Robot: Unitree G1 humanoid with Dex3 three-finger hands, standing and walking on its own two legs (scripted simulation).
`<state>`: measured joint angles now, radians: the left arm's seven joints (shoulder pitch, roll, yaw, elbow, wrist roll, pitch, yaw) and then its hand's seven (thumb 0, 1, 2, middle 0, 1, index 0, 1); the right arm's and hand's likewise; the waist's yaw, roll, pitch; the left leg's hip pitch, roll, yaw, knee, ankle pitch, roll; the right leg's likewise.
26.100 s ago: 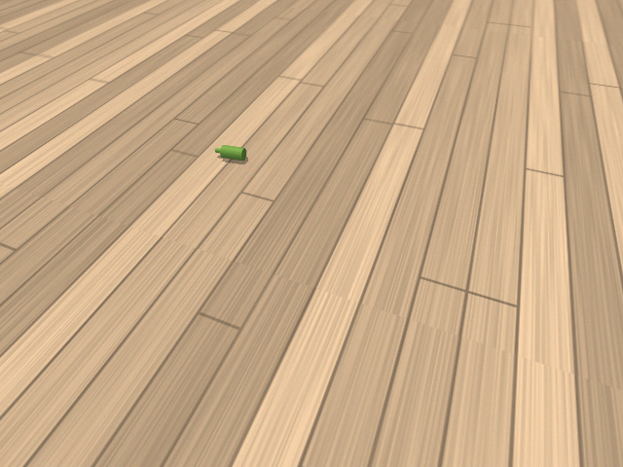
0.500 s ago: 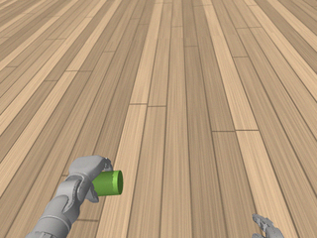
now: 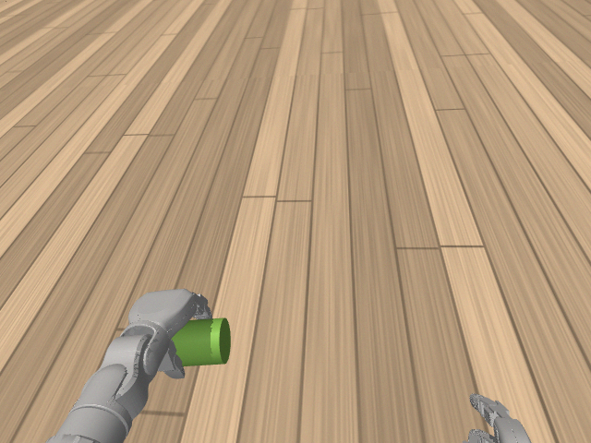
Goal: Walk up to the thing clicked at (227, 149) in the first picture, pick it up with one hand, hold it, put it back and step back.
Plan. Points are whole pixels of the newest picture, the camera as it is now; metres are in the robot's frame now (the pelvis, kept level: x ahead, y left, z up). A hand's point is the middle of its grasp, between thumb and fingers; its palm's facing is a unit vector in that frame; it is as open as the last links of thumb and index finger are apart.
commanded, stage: hold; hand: left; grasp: from above
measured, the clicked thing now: (174, 343) +0.30 +0.23 -0.05
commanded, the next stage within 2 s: crouch in 0.30 s
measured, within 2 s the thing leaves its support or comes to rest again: neither
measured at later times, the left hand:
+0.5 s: hand (172, 337) +0.29 +0.22 -0.03, palm faces -0.45 -0.06 -0.89, open 9.5 cm
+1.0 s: hand (201, 366) +0.33 +0.24 -0.23, palm faces -0.42 +0.05 -0.91, open 9.5 cm
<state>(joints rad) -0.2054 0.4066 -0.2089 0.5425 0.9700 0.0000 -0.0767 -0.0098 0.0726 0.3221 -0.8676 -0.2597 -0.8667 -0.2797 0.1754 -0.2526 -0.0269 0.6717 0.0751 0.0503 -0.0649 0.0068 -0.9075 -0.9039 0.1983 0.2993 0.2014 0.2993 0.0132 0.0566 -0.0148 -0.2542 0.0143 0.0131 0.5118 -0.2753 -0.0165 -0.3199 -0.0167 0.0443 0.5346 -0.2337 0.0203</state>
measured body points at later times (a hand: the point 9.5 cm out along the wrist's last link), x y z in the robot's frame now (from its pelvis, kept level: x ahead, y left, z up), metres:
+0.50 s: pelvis +0.00 +0.00 +0.00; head +0.01 -0.03 +0.45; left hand +0.31 +0.22 +0.02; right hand +0.15 -0.25 -0.12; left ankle +0.00 +0.13 -0.73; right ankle +0.03 -0.13 -0.73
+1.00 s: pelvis -0.05 +0.00 -0.12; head +0.07 +0.02 +0.31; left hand +0.34 +0.23 -0.17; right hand +0.05 -0.28 -0.24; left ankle -0.01 +0.13 -0.73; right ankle +0.03 -0.13 -0.73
